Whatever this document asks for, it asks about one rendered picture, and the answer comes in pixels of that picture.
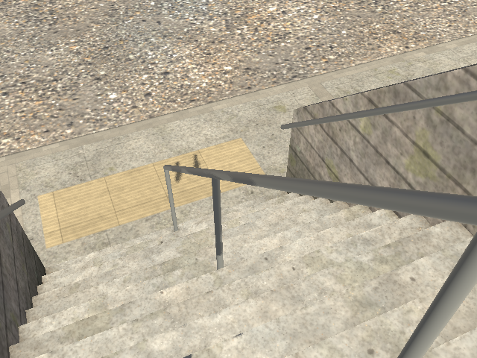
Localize stairs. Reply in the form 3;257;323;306
9;191;477;358

